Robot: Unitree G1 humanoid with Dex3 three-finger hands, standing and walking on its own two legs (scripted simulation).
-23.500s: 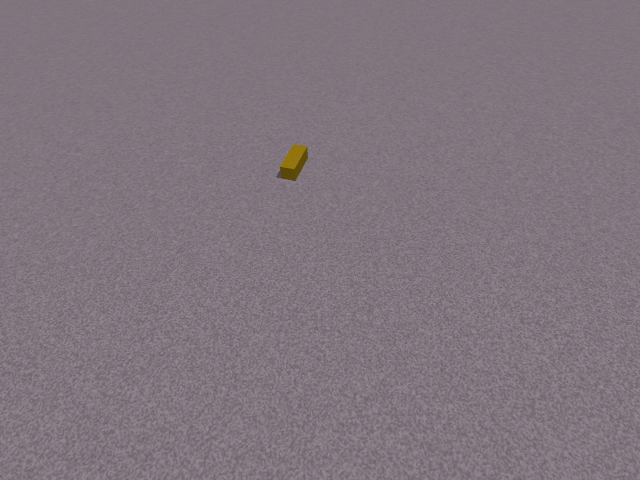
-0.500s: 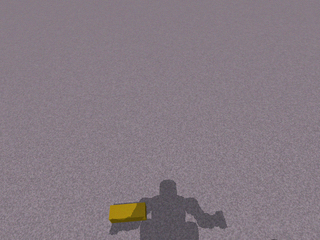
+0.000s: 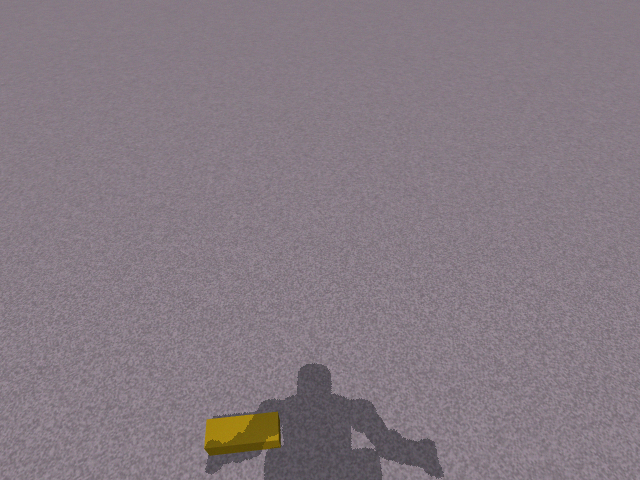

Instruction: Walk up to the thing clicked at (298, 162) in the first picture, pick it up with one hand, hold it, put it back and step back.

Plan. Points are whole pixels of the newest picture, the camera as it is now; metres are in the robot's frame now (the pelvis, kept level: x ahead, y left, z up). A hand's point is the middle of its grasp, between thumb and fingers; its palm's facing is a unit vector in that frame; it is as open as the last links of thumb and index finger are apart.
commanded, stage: walk up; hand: left
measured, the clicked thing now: (244, 433) +0.41 +0.24 -0.74
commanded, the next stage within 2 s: none
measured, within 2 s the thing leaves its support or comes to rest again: neither
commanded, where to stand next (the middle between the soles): +0.03 -0.02 m, yaw +3 degrees
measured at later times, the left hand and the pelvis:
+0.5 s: hand out of the picture +0.06 +0.26 -0.17, palm faces +0.00 -0.92 -0.39, open 7.4 cm; pelvis -0.03 -0.02 -0.02, yaw +1 degrees
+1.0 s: hand out of the picture -0.05 +0.27 -0.16, palm faces +0.08 -0.91 -0.40, open 7.4 cm; pelvis -0.06 -0.01 -0.01, yaw +6 degrees
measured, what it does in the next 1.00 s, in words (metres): steps on the spot: left foot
